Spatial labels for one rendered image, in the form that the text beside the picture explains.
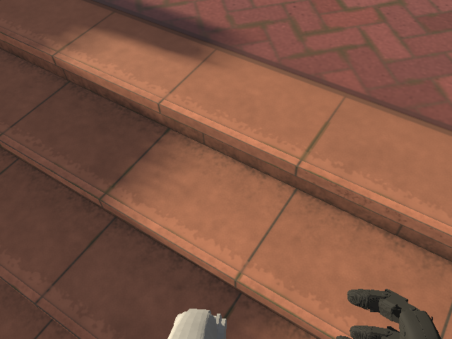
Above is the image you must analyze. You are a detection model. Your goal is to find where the robot right hand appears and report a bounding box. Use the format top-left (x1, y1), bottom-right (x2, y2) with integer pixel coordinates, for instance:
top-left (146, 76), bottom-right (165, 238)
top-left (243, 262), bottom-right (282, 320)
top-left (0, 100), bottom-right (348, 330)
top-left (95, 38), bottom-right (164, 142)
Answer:
top-left (336, 289), bottom-right (441, 339)

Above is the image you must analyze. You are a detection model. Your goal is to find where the left robot thigh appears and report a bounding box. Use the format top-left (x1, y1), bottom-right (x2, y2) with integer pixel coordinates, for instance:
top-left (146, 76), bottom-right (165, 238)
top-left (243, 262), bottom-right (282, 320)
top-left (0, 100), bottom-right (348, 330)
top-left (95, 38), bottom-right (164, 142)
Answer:
top-left (168, 309), bottom-right (227, 339)

